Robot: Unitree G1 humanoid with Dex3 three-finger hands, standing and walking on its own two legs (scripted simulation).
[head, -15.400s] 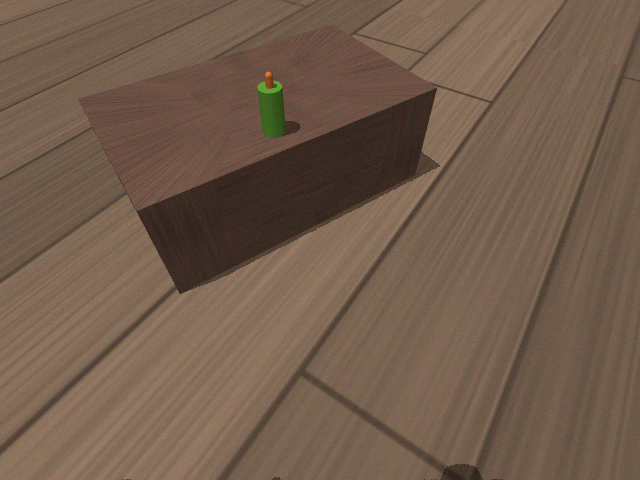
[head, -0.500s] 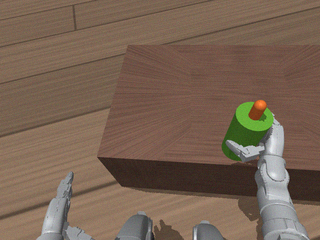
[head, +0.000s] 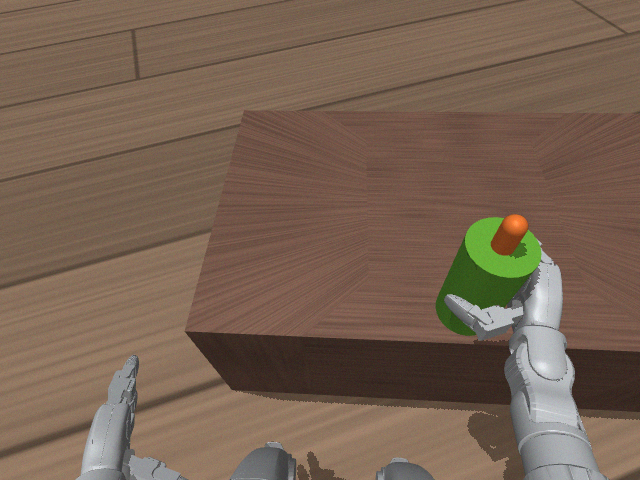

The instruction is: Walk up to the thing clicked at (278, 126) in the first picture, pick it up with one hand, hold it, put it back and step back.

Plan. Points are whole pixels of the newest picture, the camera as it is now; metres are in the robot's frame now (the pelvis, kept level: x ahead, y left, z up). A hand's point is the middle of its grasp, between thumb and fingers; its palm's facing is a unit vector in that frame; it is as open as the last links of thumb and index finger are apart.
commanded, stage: hold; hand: right
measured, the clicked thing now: (486, 272) +0.35 -0.17 +0.05
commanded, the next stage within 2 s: none
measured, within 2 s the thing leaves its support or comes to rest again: neither
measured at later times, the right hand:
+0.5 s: hand (493, 281) +0.34 -0.18 +0.05, palm faces +0.17 +0.99 +0.00, open 10.9 cm
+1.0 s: hand (489, 286) +0.33 -0.17 +0.06, palm faces +0.16 +0.99 +0.01, open 10.9 cm
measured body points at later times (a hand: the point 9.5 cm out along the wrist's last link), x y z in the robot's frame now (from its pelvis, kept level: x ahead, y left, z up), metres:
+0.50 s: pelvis +0.01 -0.01 +0.01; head +0.04 -0.02 +0.46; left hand +0.16 +0.26 -0.03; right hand +0.32 -0.23 +0.06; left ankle +0.03 +0.13 -0.69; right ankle +0.00 -0.12 -0.69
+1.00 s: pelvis +0.00 +0.00 +0.02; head +0.03 -0.01 +0.47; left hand +0.16 +0.26 -0.03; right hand +0.31 -0.22 +0.06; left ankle +0.03 +0.13 -0.69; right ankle +0.00 -0.12 -0.69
